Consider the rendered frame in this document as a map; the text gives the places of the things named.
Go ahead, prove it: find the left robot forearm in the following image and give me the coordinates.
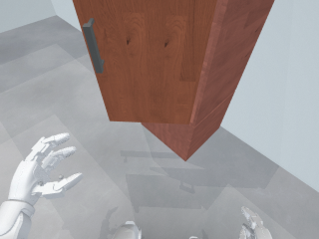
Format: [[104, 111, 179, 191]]
[[0, 199, 36, 239]]

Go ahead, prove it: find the cupboard door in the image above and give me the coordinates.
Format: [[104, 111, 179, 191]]
[[72, 0, 217, 124]]

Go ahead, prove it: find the robot left shin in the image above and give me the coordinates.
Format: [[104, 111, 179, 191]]
[[126, 221, 136, 225]]

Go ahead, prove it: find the right robot hand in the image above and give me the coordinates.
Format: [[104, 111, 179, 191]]
[[238, 206, 272, 239]]

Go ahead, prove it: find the handle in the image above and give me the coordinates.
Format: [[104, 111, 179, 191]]
[[82, 18, 105, 74]]

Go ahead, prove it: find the left robot hand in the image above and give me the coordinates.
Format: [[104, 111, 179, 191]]
[[8, 132, 84, 206]]

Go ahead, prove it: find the left robot thigh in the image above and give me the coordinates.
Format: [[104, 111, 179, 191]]
[[112, 224, 142, 239]]

